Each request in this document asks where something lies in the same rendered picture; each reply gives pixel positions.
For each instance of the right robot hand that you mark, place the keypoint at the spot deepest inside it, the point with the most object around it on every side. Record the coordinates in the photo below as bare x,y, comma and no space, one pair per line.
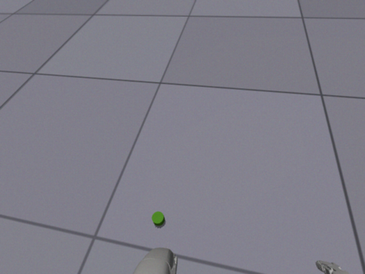
329,268

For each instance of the tin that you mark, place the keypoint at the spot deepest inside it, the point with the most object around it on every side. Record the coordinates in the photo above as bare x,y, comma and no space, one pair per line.
158,218

